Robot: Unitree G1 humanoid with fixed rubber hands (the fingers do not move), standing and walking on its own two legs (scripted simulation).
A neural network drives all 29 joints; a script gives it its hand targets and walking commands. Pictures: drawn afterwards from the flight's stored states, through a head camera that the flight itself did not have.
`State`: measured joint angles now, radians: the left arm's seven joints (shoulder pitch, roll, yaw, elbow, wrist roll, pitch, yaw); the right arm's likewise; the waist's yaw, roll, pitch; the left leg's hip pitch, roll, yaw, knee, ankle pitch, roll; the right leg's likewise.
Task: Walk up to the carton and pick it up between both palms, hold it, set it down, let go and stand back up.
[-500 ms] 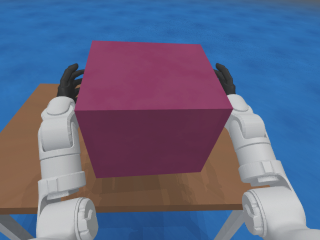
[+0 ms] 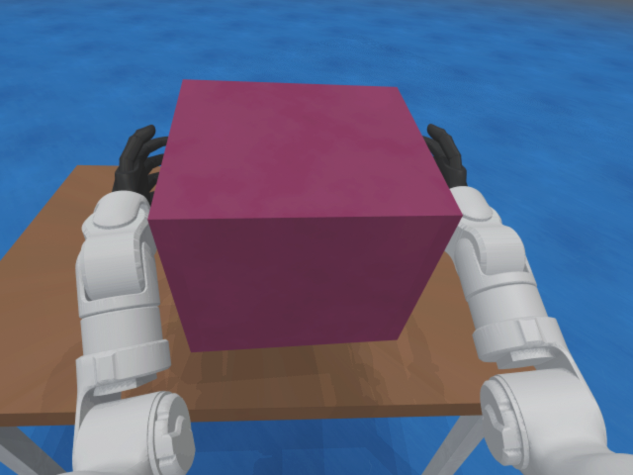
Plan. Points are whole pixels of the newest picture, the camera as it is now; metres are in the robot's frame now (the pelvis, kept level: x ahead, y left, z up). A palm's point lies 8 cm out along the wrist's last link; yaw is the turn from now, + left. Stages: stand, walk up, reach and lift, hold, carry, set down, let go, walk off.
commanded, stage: hold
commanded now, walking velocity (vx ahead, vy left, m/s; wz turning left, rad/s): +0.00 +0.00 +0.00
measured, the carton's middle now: (296, 217) +0.37 +0.01 +0.17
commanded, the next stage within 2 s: none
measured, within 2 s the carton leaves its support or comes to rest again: neither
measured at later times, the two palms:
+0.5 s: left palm (133, 196) +0.35 +0.19 +0.22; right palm (446, 190) +0.36 -0.17 +0.22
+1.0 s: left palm (134, 198) +0.35 +0.19 +0.22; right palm (445, 191) +0.36 -0.17 +0.21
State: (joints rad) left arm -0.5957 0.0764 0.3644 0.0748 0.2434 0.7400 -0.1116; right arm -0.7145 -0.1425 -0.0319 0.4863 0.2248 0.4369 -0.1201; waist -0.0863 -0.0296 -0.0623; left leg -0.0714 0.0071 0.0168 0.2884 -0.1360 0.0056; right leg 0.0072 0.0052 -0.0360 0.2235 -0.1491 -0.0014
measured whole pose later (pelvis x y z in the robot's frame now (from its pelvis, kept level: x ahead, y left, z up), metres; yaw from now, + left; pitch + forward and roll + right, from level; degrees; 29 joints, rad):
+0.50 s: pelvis +0.00 +0.00 +0.00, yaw +0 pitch -5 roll -1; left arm -0.61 0.08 0.37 0.10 0.24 0.74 -0.11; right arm -0.73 -0.14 -0.04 0.51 0.22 0.43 -0.12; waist -0.08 -0.03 -0.07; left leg -0.07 0.01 0.02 0.28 -0.13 0.01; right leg 0.00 0.01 -0.04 0.23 -0.15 0.00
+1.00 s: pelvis +0.00 +0.00 +0.00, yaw +0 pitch -5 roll -1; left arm -0.60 0.08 0.37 0.08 0.25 0.74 -0.11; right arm -0.72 -0.14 -0.04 0.50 0.22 0.43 -0.12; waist -0.09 -0.04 -0.06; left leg -0.07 0.01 0.02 0.29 -0.13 0.01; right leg 0.00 0.00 -0.04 0.23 -0.15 0.00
